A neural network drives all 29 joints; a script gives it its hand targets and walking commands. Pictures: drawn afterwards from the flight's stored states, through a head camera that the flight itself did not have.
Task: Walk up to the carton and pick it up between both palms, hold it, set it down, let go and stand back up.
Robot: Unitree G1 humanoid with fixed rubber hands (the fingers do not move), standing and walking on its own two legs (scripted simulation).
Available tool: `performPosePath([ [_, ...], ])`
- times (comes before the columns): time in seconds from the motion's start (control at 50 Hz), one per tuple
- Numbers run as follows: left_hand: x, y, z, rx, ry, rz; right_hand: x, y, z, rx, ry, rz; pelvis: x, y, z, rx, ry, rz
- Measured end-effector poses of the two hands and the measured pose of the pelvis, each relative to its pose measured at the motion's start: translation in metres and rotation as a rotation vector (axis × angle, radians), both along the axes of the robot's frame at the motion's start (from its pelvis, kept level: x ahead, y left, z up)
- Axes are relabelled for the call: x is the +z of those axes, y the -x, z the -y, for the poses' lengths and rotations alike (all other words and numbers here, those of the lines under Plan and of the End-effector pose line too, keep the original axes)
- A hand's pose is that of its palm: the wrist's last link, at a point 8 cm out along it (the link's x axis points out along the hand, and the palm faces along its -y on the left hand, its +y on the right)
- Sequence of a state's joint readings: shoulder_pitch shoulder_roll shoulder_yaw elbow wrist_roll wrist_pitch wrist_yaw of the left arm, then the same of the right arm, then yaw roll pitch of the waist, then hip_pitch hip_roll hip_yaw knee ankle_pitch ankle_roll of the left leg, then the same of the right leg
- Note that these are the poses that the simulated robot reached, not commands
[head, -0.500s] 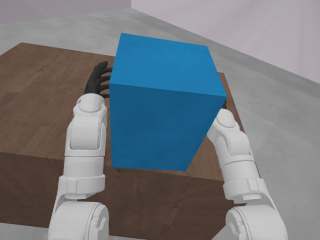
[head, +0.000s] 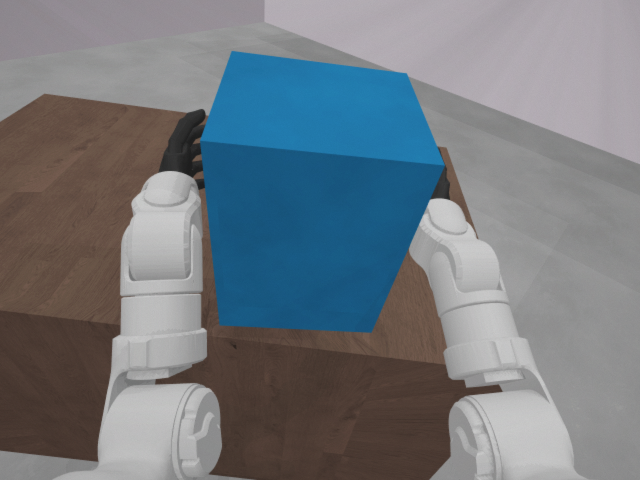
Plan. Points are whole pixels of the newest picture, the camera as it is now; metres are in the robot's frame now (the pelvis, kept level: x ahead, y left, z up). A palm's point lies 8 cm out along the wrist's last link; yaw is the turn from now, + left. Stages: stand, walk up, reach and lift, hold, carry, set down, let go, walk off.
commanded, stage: reach and lift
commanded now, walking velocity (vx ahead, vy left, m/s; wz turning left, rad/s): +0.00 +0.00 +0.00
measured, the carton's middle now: (308, 205) +0.38 -0.02 +0.20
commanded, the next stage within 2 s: hold in 0.76 s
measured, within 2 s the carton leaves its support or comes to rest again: neither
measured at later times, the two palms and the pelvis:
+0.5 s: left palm (166, 176) +0.38 +0.14 +0.24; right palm (427, 187) +0.37 -0.15 +0.24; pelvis +0.01 +0.00 +0.00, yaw -1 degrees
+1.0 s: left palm (157, 160) +0.37 +0.14 +0.26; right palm (429, 168) +0.37 -0.14 +0.26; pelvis +0.00 +0.00 +0.00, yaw -1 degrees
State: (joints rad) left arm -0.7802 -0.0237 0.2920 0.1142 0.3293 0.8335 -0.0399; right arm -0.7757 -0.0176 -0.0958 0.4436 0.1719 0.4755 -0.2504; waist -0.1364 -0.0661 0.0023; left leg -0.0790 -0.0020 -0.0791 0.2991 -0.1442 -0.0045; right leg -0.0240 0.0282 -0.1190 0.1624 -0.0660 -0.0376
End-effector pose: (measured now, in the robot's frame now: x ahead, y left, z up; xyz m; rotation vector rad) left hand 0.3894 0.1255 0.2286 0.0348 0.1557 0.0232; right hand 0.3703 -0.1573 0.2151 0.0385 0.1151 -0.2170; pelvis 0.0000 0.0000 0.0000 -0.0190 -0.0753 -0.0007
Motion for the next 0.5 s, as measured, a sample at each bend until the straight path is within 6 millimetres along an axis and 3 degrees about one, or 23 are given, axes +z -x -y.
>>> performPosePath([
  [0.5, 0.012, 0.011, -0.011, 0.033, 0.025, 0.013, 0.022, 0.000, -0.009, 0.030, -0.011, 0.008, 0.000, -0.005, -0.001, -0.010, 0.001, 0.013],
])
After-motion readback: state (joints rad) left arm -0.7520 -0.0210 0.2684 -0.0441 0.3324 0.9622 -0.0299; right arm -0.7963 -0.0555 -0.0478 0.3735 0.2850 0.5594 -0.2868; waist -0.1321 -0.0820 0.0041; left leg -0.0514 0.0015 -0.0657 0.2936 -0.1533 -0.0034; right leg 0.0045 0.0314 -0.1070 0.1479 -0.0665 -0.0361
